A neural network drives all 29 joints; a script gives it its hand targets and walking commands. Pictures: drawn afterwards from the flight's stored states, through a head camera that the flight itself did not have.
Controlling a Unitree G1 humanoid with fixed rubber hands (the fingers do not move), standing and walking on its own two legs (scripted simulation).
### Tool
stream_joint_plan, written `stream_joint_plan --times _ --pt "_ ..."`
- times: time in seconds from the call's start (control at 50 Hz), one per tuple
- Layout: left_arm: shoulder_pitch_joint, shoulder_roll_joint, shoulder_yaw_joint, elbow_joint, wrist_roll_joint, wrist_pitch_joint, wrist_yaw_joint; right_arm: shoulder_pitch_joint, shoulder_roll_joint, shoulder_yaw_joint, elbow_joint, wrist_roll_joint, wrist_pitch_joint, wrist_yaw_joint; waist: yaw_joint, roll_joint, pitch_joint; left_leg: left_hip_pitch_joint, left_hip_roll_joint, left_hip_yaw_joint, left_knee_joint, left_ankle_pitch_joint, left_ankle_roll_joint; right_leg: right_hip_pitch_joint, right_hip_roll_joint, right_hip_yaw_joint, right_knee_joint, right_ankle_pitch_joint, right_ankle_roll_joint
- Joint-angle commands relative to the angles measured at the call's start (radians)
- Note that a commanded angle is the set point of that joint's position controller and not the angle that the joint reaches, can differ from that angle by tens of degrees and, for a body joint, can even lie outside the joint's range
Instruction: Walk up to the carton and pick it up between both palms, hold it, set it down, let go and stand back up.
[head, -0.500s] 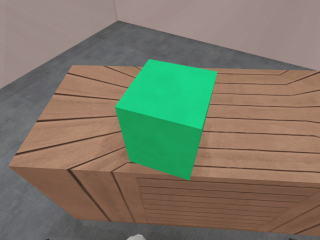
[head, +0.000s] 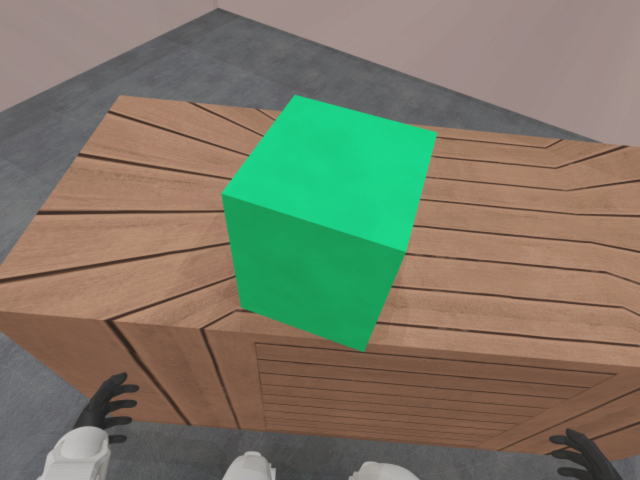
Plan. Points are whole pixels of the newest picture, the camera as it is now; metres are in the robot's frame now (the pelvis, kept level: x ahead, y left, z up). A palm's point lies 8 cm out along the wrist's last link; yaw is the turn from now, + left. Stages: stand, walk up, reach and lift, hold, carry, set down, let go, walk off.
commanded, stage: reach and lift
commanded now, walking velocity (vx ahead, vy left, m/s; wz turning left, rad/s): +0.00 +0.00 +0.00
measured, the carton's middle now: (330, 227) +0.44 +0.01 +0.04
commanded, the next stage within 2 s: none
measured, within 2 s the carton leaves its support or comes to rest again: neither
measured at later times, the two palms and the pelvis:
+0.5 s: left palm (57, 437) +0.19 +0.32 -0.03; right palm (540, 465) +0.15 -0.22 -0.01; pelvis -0.01 +0.03 +0.03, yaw +0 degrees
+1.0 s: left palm (57, 407) +0.21 +0.30 +0.01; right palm (498, 433) +0.18 -0.17 +0.03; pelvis -0.01 +0.04 +0.04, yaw +1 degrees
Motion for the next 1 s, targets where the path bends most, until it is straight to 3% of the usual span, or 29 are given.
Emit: stream_joint_plan --times 0.0,0.02,0.06,0.08,0.12,0.2,0.24,0.26,0.3,0.34,0.42,0.44,0.46,0.5,0.52,0.56,0.58,0.62,0.66,0.68,0.72,0.74,0.8,0.86,0.9,0.92,0.94,0.96,0.98 --pt "0.036 0.154 0.073 -0.167 0.097 -0.019 -0.012 0.079 -0.111 -0.013 -0.168 0.03 -0.057 -0.051 -0.039 0.051 -0.268 0.25 -0.035 0.104 -0.273 0.297 0.049 0.182 -0.063 0.096 -0.34 0.619 0.037" --pt "0.044 0.139 0.086 -0.142 0.089 -0.027 -0.022 0.097 -0.073 0.026 -0.16 0.039 -0.057 -0.061 -0.032 0.048 -0.257 0.202 -0.038 0.119 -0.282 0.312 0.045 0.213 -0.078 0.106 -0.33 0.7 0.05" --pt "0.027 0.17 0.111 -0.146 0.101 -0.047 -0.03 0.084 -0.058 0.038 -0.195 0.027 -0.054 -0.062 -0.014 0.052 -0.262 0.214 -0.04 0.129 -0.302 0.247 0.057 0.2 -0.079 0.106 -0.338 0.588 0.051" --pt "0.029 0.161 0.109 -0.145 0.1 -0.045 -0.033 0.082 -0.058 0.027 -0.18 0.037 -0.05 -0.064 -0.028 0.093 -0.28 0.226 -0.047 0.131 -0.321 0.255 0.05 0.246 -0.075 0.093 -0.353 0.582 0.041" --pt "0.038 0.149 0.104 -0.157 0.084 -0.06 -0.038 0.089 -0.036 0.018 -0.2 0.048 -0.056 -0.077 -0.036 0.079 -0.285 0.251 -0.041 0.136 -0.348 0.248 0.048 0.23 -0.071 0.079 -0.372 0.55 0.053" --pt "0.021 0.134 0.06 -0.213 0.04 -0.091 -0.041 0.085 0.013 0.007 -0.271 0.059 -0.073 -0.086 -0.033 0.12 -0.294 0.382 -0.042 0.151 -0.373 0.216 0.047 0.105 -0.075 0.05 -0.456 0.322 0.021" --pt "0.035 0.13 0.059 -0.189 0.042 -0.103 -0.04 0.124 0.016 -0.016 -0.303 0.049 -0.078 -0.102 -0.052 0.077 -0.268 0.42 -0.054 0.143 -0.371 0.22 0.041 0.052 -0.08 0.054 -0.485 0.293 0.02" --pt "0.033 0.151 0.06 -0.2 0.02 -0.111 -0.053 0.121 0.041 0.029 -0.385 0.08 -0.076 -0.112 -0.021 0.031 -0.278 0.433 -0.07 0.158 -0.368 0.165 0.064 0.028 -0.113 0.09 -0.523 0.149 0.009" --pt "0.08 0.128 0.029 -0.247 0.012 -0.126 -0.051 0.183 0.054 0.015 -0.317 0.079 -0.057 -0.113 -0.065 0.126 -0.301 0.533 -0.055 0.138 -0.395 0.236 0.038 0.039 -0.075 0.028 -0.514 0.242 -0.009" --pt "0.058 0.112 -0.004 -0.278 -0.01 -0.134 -0.052 0.167 0.062 0.004 -0.345 0.076 -0.055 -0.122 -0.076 0.122 -0.285 0.523 -0.054 0.138 -0.4 0.221 0.032 0.014 -0.081 0.025 -0.524 0.222 -0.016" --pt "0.055 0.126 0.003 -0.279 -0.012 -0.147 -0.054 0.169 0.103 0.025 -0.415 0.097 -0.045 -0.137 -0.054 0.132 -0.215 0.599 -0.064 0.135 -0.404 0.178 0.027 -0.078 -0.118 0.036 -0.591 0.096 -0.048" --pt "0.069 0.118 -0.026 -0.299 -0.025 -0.152 -0.057 0.194 0.114 0.015 -0.413 0.099 -0.049 -0.135 -0.078 0.136 -0.253 0.672 -0.062 0.118 -0.389 0.175 0.02 -0.112 -0.133 0.044 -0.609 0.07 -0.061" --pt "0.081 0.115 -0.008 -0.291 -0.038 -0.156 -0.067 0.208 0.107 0.024 -0.457 0.104 -0.054 -0.146 -0.059 0.106 -0.257 0.7 -0.071 0.122 -0.376 0.226 0.031 -0.148 -0.148 0.044 -0.625 0.08 -0.069" --pt "0.088 0.099 -0.034 -0.347 -0.041 -0.16 -0.057 0.205 0.122 0.014 -0.451 0.127 -0.047 -0.141 -0.065 0.177 -0.233 0.75 -0.055 0.098 -0.395 0.216 0.009 -0.174 -0.137 0.022 -0.634 0.061 -0.08" --pt "0.081 0.095 -0.03 -0.341 -0.032 -0.16 -0.064 0.229 0.131 0.022 -0.51 0.137 -0.048 -0.147 -0.046 0.147 -0.194 0.757 -0.057 0.101 -0.384 0.187 0.012 -0.208 -0.146 0.034 -0.65 0.01 -0.085" --pt "0.08 0.066 -0.09 -0.372 -0.06 -0.172 -0.05 0.195 0.125 -0.013 -0.514 0.119 -0.039 -0.144 -0.066 0.208 -0.224 0.659 -0.011 0.07 -0.456 0.124 -0.008 -0.107 -0.094 0.005 -0.603 0.112 -0.065" --pt "0.071 0.046 -0.083 -0.385 -0.05 -0.197 -0.042 0.158 0.113 0.0 -0.568 0.12 -0.034 -0.139 -0.061 0.275 -0.211 0.443 0.035 0.069 -0.554 -0.028 0.02 0.098 -0.032 -0.02 -0.521 0.158 -0.029" --pt "0.135 0.015 -0.108 -0.327 -0.05 -0.218 -0.044 0.166 0.128 -0.021 -0.52 0.116 -0.03 -0.123 -0.075 0.347 -0.197 0.225 0.075 0.087 -0.683 0.023 0.028 0.399 0.03 -0.029 -0.476 0.302 0.039" --pt "0.154 0.008 -0.1 -0.292 -0.042 -0.234 -0.059 0.175 0.132 -0.021 -0.512 0.127 -0.027 -0.128 -0.082 0.332 -0.18 0.172 0.072 0.082 -0.726 -0.038 0.045 0.478 0.041 -0.022 -0.486 0.284 0.041" --pt "0.119 0.017 -0.1 -0.322 -0.047 -0.261 -0.057 0.156 0.14 -0.011 -0.55 0.127 -0.041 -0.125 -0.056 0.355 -0.216 0.117 0.079 0.087 -0.723 -0.055 0.043 0.506 0.041 -0.011 -0.47 0.293 0.042" --pt "0.088 0.033 -0.099 -0.321 -0.094 -0.293 -0.072 0.15 0.165 -0.016 -0.562 0.101 -0.042 -0.149 -0.08 0.253 -0.18 0.171 0.042 0.128 -0.687 0.037 0.035 0.478 0.027 -0.004 -0.518 0.28 0.041" --pt "0.1 0.048 -0.085 -0.339 -0.099 -0.313 -0.073 0.156 0.164 -0.012 -0.604 0.122 -0.047 -0.147 -0.052 0.26 -0.226 0.171 0.043 0.123 -0.7 -0.006 0.054 0.493 0.031 -0.005 -0.51 0.266 0.048" --pt "0.081 0.074 -0.078 -0.33 -0.144 -0.371 -0.09 0.164 0.24 0.019 -0.645 0.139 -0.048 -0.161 -0.035 0.222 -0.203 0.238 0.024 0.123 -0.671 0.039 0.038 0.419 0.0 0.013 -0.549 0.216 0.03" --pt "0.102 0.08 -0.098 -0.264 -0.193 -0.389 -0.12 0.19 0.283 0.022 -0.624 0.151 -0.032 -0.197 -0.069 0.185 -0.145 0.229 0.015 0.118 -0.659 0.044 0.051 0.415 0.008 0.014 -0.566 0.209 0.04" --pt "0.107 0.089 -0.094 -0.278 -0.186 -0.413 -0.131 0.194 0.285 0.042 -0.666 0.153 -0.035 -0.211 -0.05 0.232 -0.16 0.229 0.025 0.096 -0.659 0.001 0.055 0.415 0.014 0.007 -0.551 0.197 0.041" --pt "0.096 0.108 -0.084 -0.266 -0.215 -0.417 -0.142 0.18 0.302 0.052 -0.677 0.14 -0.047 -0.225 -0.054 0.172 -0.172 0.253 0.0 0.114 -0.612 0.082 0.045 0.388 -0.007 0.029 -0.578 0.197 0.035" --pt "0.088 0.106 -0.076 -0.311 -0.209 -0.43 -0.143 0.183 0.327 0.092 -0.718 0.169 -0.041 -0.233 -0.035 0.211 -0.213 0.217 0.003 0.127 -0.62 0.063 0.061 0.417 0.005 0.021 -0.557 0.184 0.038" --pt "0.11 0.134 -0.069 -0.29 -0.236 -0.428 -0.153 0.191 0.343 0.094 -0.753 0.158 -0.051 -0.242 -0.024 0.142 -0.198 0.321 -0.025 0.131 -0.568 0.152 0.035 0.335 -0.029 0.052 -0.604 0.182 0.029" --pt "0.105 0.152 -0.078 -0.362 -0.235 -0.446 -0.147 0.214 0.356 0.117 -0.765 0.157 -0.056 -0.244 -0.009 0.181 -0.257 0.351 -0.015 0.112 -0.574 0.17 0.033 0.321 -0.024 0.04 -0.584 0.202 0.02"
